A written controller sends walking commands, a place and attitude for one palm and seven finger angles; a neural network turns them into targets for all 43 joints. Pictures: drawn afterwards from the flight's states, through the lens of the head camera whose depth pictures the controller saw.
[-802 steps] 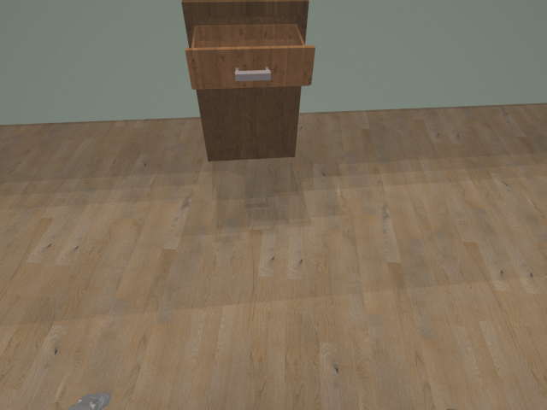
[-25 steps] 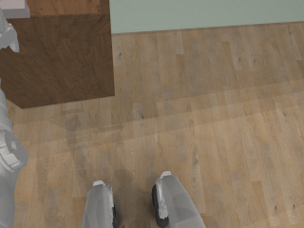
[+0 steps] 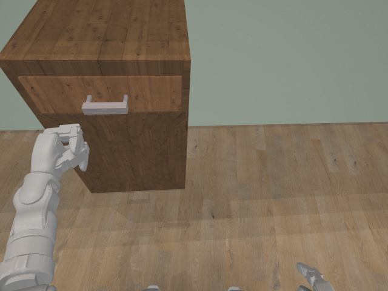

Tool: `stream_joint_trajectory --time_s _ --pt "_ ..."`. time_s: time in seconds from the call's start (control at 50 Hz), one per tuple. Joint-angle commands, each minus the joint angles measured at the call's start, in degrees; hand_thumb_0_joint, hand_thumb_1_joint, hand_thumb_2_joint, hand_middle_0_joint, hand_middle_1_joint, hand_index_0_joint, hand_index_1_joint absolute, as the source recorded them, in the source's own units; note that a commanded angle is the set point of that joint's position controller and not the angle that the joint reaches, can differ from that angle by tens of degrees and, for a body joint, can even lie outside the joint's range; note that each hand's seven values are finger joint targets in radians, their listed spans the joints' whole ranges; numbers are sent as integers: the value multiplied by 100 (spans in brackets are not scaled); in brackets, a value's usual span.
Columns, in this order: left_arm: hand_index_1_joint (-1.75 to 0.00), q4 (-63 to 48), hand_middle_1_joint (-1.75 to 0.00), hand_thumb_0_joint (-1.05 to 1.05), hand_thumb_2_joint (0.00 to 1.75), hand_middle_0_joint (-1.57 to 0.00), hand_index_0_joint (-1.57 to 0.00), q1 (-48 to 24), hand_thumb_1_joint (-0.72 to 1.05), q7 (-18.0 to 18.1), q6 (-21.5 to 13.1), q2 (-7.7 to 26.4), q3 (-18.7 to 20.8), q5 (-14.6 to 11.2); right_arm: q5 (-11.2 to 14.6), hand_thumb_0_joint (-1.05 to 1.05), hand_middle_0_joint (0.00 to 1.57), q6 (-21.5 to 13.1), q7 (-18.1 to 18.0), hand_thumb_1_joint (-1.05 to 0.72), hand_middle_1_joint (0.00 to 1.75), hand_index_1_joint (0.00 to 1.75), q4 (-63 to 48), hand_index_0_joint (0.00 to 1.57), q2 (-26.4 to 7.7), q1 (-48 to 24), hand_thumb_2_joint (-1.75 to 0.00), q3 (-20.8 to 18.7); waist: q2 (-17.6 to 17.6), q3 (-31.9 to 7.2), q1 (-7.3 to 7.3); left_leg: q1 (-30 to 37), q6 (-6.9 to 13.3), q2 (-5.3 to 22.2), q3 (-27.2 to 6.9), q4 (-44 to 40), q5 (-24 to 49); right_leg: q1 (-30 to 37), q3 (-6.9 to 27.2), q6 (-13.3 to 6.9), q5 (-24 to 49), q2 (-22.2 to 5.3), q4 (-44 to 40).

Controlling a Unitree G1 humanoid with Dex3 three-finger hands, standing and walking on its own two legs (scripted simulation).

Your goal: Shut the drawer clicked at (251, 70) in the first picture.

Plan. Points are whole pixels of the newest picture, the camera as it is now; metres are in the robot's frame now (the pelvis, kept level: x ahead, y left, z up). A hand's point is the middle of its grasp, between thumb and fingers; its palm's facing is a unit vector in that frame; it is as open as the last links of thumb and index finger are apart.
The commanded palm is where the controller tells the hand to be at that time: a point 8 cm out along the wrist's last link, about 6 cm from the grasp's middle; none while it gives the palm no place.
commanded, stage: draw the hand back to the body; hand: left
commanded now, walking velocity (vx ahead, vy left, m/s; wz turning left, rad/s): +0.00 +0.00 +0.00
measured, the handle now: (106, 103) +0.62 +0.27 -0.04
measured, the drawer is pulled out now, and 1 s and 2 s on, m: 0.00 0.00 0.00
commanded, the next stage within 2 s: step back with the hand held close in 0.84 s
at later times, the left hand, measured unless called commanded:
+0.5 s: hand (29, 195) +0.24 +0.23 +0.17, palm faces +0.36 -0.87 -0.33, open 3.3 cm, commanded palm +0.18 +0.27 +0.20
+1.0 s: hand (1, 225) +0.19 +0.22 +0.21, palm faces +0.41 -0.82 -0.39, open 3.3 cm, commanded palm +0.14 +0.26 +0.23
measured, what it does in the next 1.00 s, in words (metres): rises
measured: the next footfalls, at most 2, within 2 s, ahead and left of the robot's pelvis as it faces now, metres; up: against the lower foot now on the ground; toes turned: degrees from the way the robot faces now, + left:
right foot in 1.94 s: -0.08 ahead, -0.12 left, +0.00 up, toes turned +10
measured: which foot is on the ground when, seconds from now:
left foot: down 0.00-1.00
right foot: down 0.00-1.00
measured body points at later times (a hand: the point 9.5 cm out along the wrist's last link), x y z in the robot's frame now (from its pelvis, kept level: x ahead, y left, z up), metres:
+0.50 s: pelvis +0.01 -0.02 +0.05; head +0.00 -0.04 +0.50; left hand +0.21 +0.27 +0.19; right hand +0.21 -0.23 -0.03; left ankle -0.02 +0.11 -0.69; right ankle +0.00 -0.15 -0.69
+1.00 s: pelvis +0.01 -0.02 +0.05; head -0.01 -0.05 +0.50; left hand +0.16 +0.26 +0.23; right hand +0.19 -0.24 -0.03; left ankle -0.02 +0.11 -0.69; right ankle +0.00 -0.15 -0.69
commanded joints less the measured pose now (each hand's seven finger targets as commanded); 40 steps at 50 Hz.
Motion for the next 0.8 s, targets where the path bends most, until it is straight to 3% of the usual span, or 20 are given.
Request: stream_joint_trajectory --time_s 0.0,0.04,0.08,0.14,0.18,0.28,0.3,0.38,0.44,0.52,0.62,0.64,0.7,0.74,0.78 --pt "-160 -2692 -160 0 90 -140 -140 -550 90 1247 127 1274 125 540 -29 0 20 -166 -186 -90 30 30 -974 20 -590 -221 -90 -286 560 -1468 224 1953 7 -255 18 -1467 2369 1302 -105 -423 1661 188 -826" --pt "-160 -3442 -160 0 90 -140 -140 -225 90 1620 320 1230 22 662 -35 0 20 -241 -265 -90 30 30 -1012 20 -571 -402 -90 -244 617 -1496 252 2217 35 -221 22 -1603 2659 1604 -88 -414 1822 172 -960" --pt "-160 -3772 -160 0 90 -140 -140 197 90 1911 470 1210 59 747 -63 0 20 -314 -337 -90 30 30 -998 20 -529 -492 -90 -213 398 -1270 264 2283 46 -209 53 -1782 2596 1888 -102 -380 1911 154 -1123" --pt "-160 -4000 -160 0 90 -140 -140 437 90 2125 631 1058 -21 799 -68 0 20 -415 -439 -90 30 30 -936 20 -521 -671 -90 -174 18 -770 258 2347 89 -215 92 -2110 2214 2151 -94 -366 1820 159 -1457" --pt "-160 -4122 -160 0 90 -140 -140 711 90 2183 710 879 -96 824 -66 0 20 -483 -467 -90 30 30 -867 20 -480 -753 -90 -143 51 -577 316 2518 96 -237 148 -2301 2149 2360 -95 -362 1844 129 -1625" --pt "-160 -4703 -160 0 90 -140 -140 1768 90 2151 823 498 -294 813 -93 0 20 -640 -454 -90 30 30 -728 20 -393 -939 -90 -81 108 -149 451 2989 98 -211 215 -2675 2603 2843 -108 -342 2193 85 -2021" --pt "-160 -4964 -160 0 90 -140 -140 1854 90 2151 817 530 -260 816 -105 0 20 -679 -447 -90 30 30 -721 20 -390 -982 -90 -70 171 -106 474 3066 91 -215 214 -2741 2625 2907 -104 -340 2210 81 -2101" --pt "-160 -5559 -160 0 90 -140 -140 2481 90 2136 794 667 26 793 -174 0 20 -827 -424 -90 30 30 -657 20 -339 -1090 -90 -41 -115 128 570 3192 111 -236 240 -2980 2645 3218 -112 -321 2340 88 -2364" --pt "-160 -6061 -160 0 90 -140 -140 2952 90 2124 748 838 321 782 -228 0 20 -933 -410 -90 30 30 -606 20 -301 -1161 -90 -59 -31 197 645 3322 122 -272 320 -3050 2703 3387 -71 -301 2476 89 -2558" --pt "-160 -6876 -160 0 90 -140 -140 3512 90 2144 655 696 341 804 -256 0 20 -1100 -387 -90 30 30 -600 20 -204 -1189 -90 -44 321 236 679 3492 89 -280 340 -3121 2816 3485 -81 -292 2529 72 -2630" --pt "-160 -7422 -160 0 90 -140 -140 4326 90 2142 562 676 482 825 -279 0 20 -1292 -380 -90 30 30 -590 20 -193 -1170 -90 -98 136 371 728 3602 106 -268 382 -3111 2812 3491 -56 -268 2584 106 -2760" --pt "-160 -7311 -160 0 90 -140 -140 4539 90 2131 567 672 548 824 -286 0 20 -1324 -389 -90 30 30 -559 20 -173 -1190 -90 -106 73 604 753 3541 93 -278 381 -3131 2677 3395 -52 -272 2457 138 -2876" --pt "-160 -6799 -160 0 90 -140 -140 4379 90 2136 605 432 392 826 -279 0 20 -1281 -416 -90 30 30 -469 20 -214 -1131 -90 -138 -313 998 646 3478 122 -243 400 -3199 2299 3159 -30 -220 1997 117 -3003" --pt "-160 -6663 -160 0 90 -140 -140 4217 90 2147 586 423 380 854 -280 0 20 -1273 -461 -90 30 30 -435 20 -248 -1121 -90 -164 -301 1176 624 3507 128 -248 388 -3243 2085 3015 -4 -221 1644 131 -3149" --pt "-160 -6757 -160 0 90 -140 -140 4087 90 2182 532 479 431 876 -296 0 20 -1295 -485 -90 30 30 -438 20 -231 -1120 -90 -158 -79 956 655 3602 142 -259 391 -3264 2058 3119 5 -230 1594 80 -3071"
